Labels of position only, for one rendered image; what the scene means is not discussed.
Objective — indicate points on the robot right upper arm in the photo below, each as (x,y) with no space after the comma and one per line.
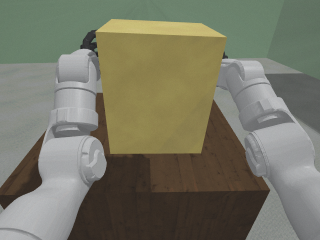
(283,154)

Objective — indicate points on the robot left upper arm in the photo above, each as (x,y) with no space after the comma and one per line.
(68,167)

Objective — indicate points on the pedestal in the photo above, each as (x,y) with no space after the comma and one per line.
(212,195)

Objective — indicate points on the carton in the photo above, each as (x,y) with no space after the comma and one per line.
(158,82)

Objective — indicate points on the robot left hand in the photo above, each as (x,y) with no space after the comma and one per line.
(88,44)

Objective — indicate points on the robot left forearm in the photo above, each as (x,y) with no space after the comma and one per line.
(75,90)

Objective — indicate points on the robot right forearm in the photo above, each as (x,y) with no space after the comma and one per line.
(257,103)

